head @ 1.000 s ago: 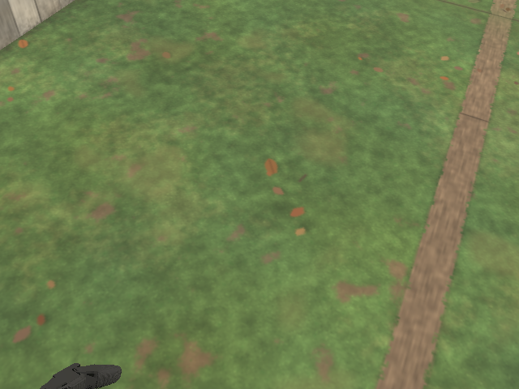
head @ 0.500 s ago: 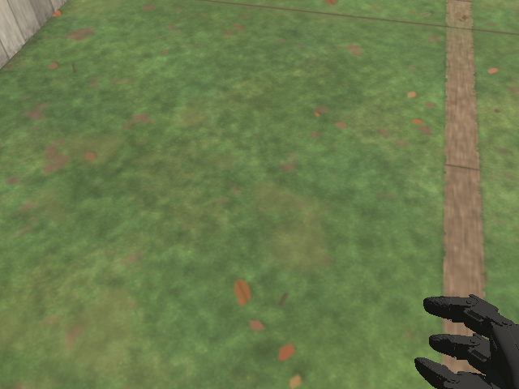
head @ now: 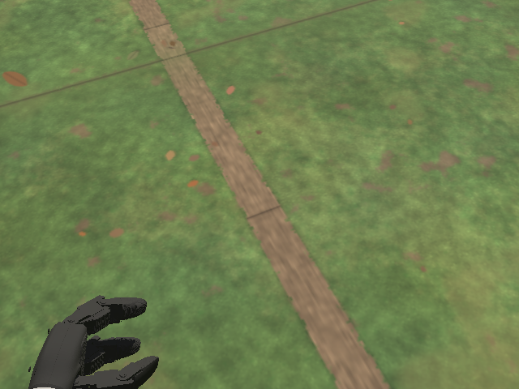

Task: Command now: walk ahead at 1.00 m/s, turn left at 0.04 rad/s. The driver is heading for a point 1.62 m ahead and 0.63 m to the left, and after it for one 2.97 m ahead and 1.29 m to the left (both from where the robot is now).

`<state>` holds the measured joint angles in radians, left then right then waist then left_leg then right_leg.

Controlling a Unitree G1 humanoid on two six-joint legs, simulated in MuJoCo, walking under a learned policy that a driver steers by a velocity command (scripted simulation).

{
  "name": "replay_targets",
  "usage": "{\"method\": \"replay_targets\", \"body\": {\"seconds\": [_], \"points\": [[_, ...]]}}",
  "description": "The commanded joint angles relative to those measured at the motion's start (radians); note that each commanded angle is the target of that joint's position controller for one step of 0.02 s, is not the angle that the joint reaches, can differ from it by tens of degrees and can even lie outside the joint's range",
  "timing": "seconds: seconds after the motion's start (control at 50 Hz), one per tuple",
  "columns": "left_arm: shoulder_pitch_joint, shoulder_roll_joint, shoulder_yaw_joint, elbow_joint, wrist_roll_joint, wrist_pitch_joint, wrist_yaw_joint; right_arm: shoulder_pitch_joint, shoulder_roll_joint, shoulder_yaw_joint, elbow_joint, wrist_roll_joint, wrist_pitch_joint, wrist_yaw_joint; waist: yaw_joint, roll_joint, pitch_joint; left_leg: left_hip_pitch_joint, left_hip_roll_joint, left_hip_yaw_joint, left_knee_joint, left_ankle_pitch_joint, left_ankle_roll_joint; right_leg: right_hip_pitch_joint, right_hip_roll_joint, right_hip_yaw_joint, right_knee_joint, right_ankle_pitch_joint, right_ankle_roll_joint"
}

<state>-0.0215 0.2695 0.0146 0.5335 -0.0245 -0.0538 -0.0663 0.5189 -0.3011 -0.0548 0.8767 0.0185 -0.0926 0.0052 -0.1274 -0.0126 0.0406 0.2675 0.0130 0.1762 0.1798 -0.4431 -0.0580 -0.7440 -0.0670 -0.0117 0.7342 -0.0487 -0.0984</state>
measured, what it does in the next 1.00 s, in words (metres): walks ahead, turning left: right foot, then left foot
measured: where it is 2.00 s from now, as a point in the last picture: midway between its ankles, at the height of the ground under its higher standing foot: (40, 104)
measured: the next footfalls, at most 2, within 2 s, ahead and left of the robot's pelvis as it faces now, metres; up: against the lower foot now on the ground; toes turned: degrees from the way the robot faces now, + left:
right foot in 0.04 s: +0.27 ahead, -0.12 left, +0.00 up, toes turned -1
left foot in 0.52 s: +0.66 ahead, +0.17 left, +0.00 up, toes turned +24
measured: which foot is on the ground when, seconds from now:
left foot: down 0.00-0.04, up 0.06-0.50, down 0.52-0.98, up 1.00-1.00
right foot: up 0.00-0.02, down 0.04-0.52, up 0.54-0.94, down 0.96-1.00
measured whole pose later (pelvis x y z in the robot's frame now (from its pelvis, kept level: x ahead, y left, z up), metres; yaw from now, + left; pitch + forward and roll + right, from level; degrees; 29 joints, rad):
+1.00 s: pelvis +0.89 +0.22 +0.00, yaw +46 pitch +1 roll -3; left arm 0.03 0.27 0.06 0.58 -0.02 -0.15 -0.02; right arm 0.37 -0.31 -0.08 0.77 0.02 -0.05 -0.01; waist -0.06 0.04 0.02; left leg -0.07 -0.12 -0.28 0.94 -0.53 0.10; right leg -0.52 0.05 0.03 0.60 -0.13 0.01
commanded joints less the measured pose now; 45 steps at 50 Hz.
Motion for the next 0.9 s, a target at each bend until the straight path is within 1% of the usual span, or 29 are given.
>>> {"method": "replay_targets", "body": {"seconds": [0.02,0.04,0.06,0.08,0.1,0.12,0.14,0.16,0.18,0.2,0.24,0.3,0.38,0.4,0.44,0.48,0.5,0.52,0.54,0.56,0.58,0.6,0.62,0.64,0.7,0.76,0.8,0.86,0.9], "points": [[0.120,0.161,0.070,-0.054,0.001,-0.020,0.006,-0.056,-0.255,-0.036,-0.035,0.000,0.002,-0.009,0.243,0.146,-0.034,-0.199,0.279,-0.129,0.208,1.392,0.205,0.432,0.111,-0.070,-0.078,-0.083,-0.052],[0.353,0.203,0.099,0.002,-0.003,-0.009,0.026,-0.102,-0.258,-0.029,-0.033,-0.002,0.008,-0.013,0.389,0.163,-0.144,-0.343,0.236,-0.107,0.470,1.375,0.175,0.752,0.101,-0.055,-0.136,-0.033,-0.069],[0.534,0.282,0.119,0.056,0.006,0.004,0.052,-0.073,-0.152,0.003,-0.063,-0.025,-0.002,-0.012,0.405,0.053,-0.309,-0.655,0.143,-0.150,0.848,0.733,0.138,1.160,-0.110,0.206,-0.041,-0.135,-0.071],[0.522,0.333,0.114,0.054,0.043,-0.017,0.046,0.086,0.001,0.044,-0.091,0.014,-0.029,0.001,0.262,-0.226,-0.553,-0.880,-0.006,-0.308,1.175,-0.037,0.128,1.332,-0.344,0.733,-0.245,-0.598,-0.175],[0.542,0.218,0.095,0.070,0.044,-0.028,0.042,-0.082,-0.124,0.012,-0.101,0.056,-0.043,-0.003,0.335,-0.136,-0.467,-0.958,0.018,-0.361,1.250,0.002,0.136,1.216,-0.307,0.784,-0.408,-0.699,-0.128],[0.484,0.177,0.081,0.095,0.037,-0.037,0.041,-0.182,-0.118,0.003,-0.143,0.076,-0.042,-0.008,0.307,-0.114,-0.232,-1.067,0.045,-0.323,1.262,0.066,0.124,1.062,-0.298,0.636,-0.438,-0.598,-0.113],[0.423,0.151,0.076,0.113,0.033,-0.044,0.039,-0.214,-0.087,0.010,-0.149,0.053,-0.036,-0.015,0.257,-0.027,-0.126,-1.057,0.095,-0.307,1.228,0.132,0.117,0.900,-0.280,0.512,-0.456,-0.436,-0.104],[0.364,0.103,0.068,0.124,0.046,-0.053,0.035,-0.206,-0.073,0.003,-0.137,0.029,-0.019,-0.016,0.200,-0.014,-0.069,-0.999,0.135,-0.302,1.193,0.194,0.116,0.759,-0.239,0.388,-0.474,-0.340,-0.082],[0.324,0.062,0.061,0.133,0.057,-0.063,0.033,-0.136,-0.046,0.002,-0.121,0.034,0.006,-0.009,0.142,-0.069,-0.073,-0.925,0.166,-0.316,1.189,0.235,0.110,0.671,-0.232,0.307,-0.495,-0.291,-0.080],[0.292,0.030,0.058,0.146,0.047,-0.068,0.029,-0.116,-0.024,0.002,-0.109,0.039,0.030,-0.005,0.120,-0.071,-0.056,-0.898,0.185,-0.309,1.174,0.235,0.106,0.620,-0.217,0.228,-0.528,-0.244,-0.074],[0.241,0.027,0.062,0.169,0.030,-0.074,0.031,-0.149,0.001,0.002,-0.117,0.040,0.067,-0.003,0.090,-0.062,0.030,-0.933,0.206,-0.303,1.139,0.223,0.096,0.536,-0.208,0.075,-0.584,-0.144,-0.042],[0.219,0.053,0.068,0.180,0.047,-0.077,0.050,-0.240,0.000,0.004,-0.160,0.023,0.073,0.002,0.080,-0.044,0.109,-1.003,0.187,-0.273,1.003,0.397,0.082,0.503,-0.146,-0.110,-0.619,-0.010,-0.028],[0.263,0.131,0.083,0.193,0.038,-0.075,0.075,-0.370,-0.019,0.009,-0.204,0.012,0.055,0.042,0.115,0.042,0.137,-0.961,0.141,-0.149,0.716,0.618,0.124,0.606,-0.130,-0.252,-0.654,0.079,0.001],[0.270,0.158,0.088,0.196,0.035,-0.070,0.078,-0.395,-0.026,0.007,-0.215,0.013,0.050,0.055,0.116,0.044,0.136,-0.930,0.119,-0.112,0.651,0.633,0.141,0.655,-0.138,-0.272,-0.641,0.184,0.012],[0.276,0.223,0.102,0.193,0.031,-0.047,0.082,-0.363,-0.076,-0.015,-0.225,0.024,0.048,0.066,0.081,-0.005,0.066,-0.812,0.026,-0.012,0.606,0.584,0.171,0.786,-0.149,-0.288,-0.516,0.687,0.033],[0.235,0.285,0.118,0.176,0.009,-0.014,0.080,-0.168,-0.155,-0.054,-0.202,0.042,0.073,0.058,-0.046,-0.106,-0.046,-0.598,-0.051,0.031,0.654,0.394,0.216,0.838,-0.182,-0.281,-0.215,1.129,0.032],[0.191,0.282,0.116,0.161,0.005,-0.012,0.077,0.053,-0.234,-0.093,-0.149,0.037,0.093,0.049,-0.154,-0.112,-0.147,-0.312,-0.070,-0.012,0.654,0.329,0.254,0.725,-0.180,-0.244,0.058,1.118,0.028],[0.146,0.213,0.097,0.167,-0.006,-0.026,0.067,0.191,-0.265,-0.115,-0.103,0.046,0.107,0.028,-0.220,-0.005,-0.145,-0.093,-0.052,-0.119,0.554,0.348,0.296,0.518,-0.064,-0.234,0.477,0.615,0.075],[0.217,-0.016,0.036,0.113,0.019,-0.070,0.051,0.094,-0.283,-0.100,-0.101,0.022,0.100,0.033,-0.021,0.433,-0.049,-0.020,0.002,-0.438,0.475,0.352,0.408,0.127,0.176,-0.114,0.935,-0.526,0.122],[0.302,-0.017,0.010,0.036,-0.010,-0.114,0.042,-0.025,-0.209,-0.060,-0.180,-0.019,0.057,0.044,0.090,0.430,-0.256,0.060,0.199,-1.031,0.171,-0.141,0.554,-0.078,0.195,0.135,1.013,-0.537,0.078],[0.163,0.114,0.033,0.026,-0.026,-0.136,0.041,-0.031,-0.136,-0.053,-0.211,-0.014,0.033,0.049,0.030,0.194,-0.178,-0.041,0.218,-1.094,0.028,-0.281,0.474,-0.069,0.132,0.175,0.900,-0.427,0.024],[0.091,0.121,0.041,0.009,-0.029,-0.135,0.048,-0.049,-0.124,-0.049,-0.198,-0.014,0.011,0.058,0.072,-0.013,-0.070,-0.196,0.202,-1.060,0.002,-0.300,0.420,-0.049,0.100,0.159,0.773,-0.347,0.008],[0.112,0.098,0.035,0.019,-0.004,-0.126,0.058,-0.114,-0.128,-0.050,-0.213,-0.011,-0.006,0.061,0.132,-0.079,-0.046,-0.322,0.186,-1.014,0.037,-0.228,0.416,0.012,0.063,0.178,0.686,-0.302,0.020],[0.137,0.097,0.039,0.030,0.019,-0.113,0.062,-0.179,-0.139,-0.052,-0.233,-0.015,-0.012,0.051,0.166,-0.082,-0.024,-0.441,0.138,-0.937,0.065,-0.129,0.415,0.078,0.040,0.194,0.627,-0.273,0.043],[0.119,0.108,0.049,0.034,0.033,-0.077,0.076,-0.197,-0.109,-0.040,-0.244,0.004,-0.012,0.015,0.171,-0.060,0.021,-0.578,0.054,-0.728,0.039,0.079,0.401,0.144,0.000,0.173,0.403,-0.252,0.110],[-0.080,0.038,0.030,-0.038,0.048,-0.074,0.076,-0.157,-0.086,-0.034,-0.223,0.019,0.005,-0.021,0.085,-0.011,0.070,-0.663,-0.037,-0.574,0.049,0.234,0.354,0.207,0.040,0.102,0.061,-0.010,0.166],[-0.144,0.012,0.028,-0.067,0.035,-0.078,0.066,-0.141,-0.104,-0.043,-0.208,0.020,0.020,-0.026,0.039,0.042,0.049,-0.694,-0.061,-0.546,0.069,0.228,0.307,0.311,0.089,0.061,-0.114,0.119,0.181],[-0.143,0.063,0.056,-0.071,-0.001,-0.089,0.056,-0.102,-0.087,-0.045,-0.174,0.026,0.024,-0.029,0.014,0.105,0.010,-0.576,-0.022,-0.590,0.131,0.186,0.278,0.371,0.090,0.092,-0.226,0.197,0.185],[-0.124,0.097,0.072,-0.065,-0.009,-0.100,0.052,-0.080,-0.072,-0.048,-0.149,0.023,0.030,-0.035,0.028,0.138,0.009,-0.416,0.027,-0.607,0.198,0.346,0.264,0.344,0.069,0.092,-0.266,0.163,0.158]]}}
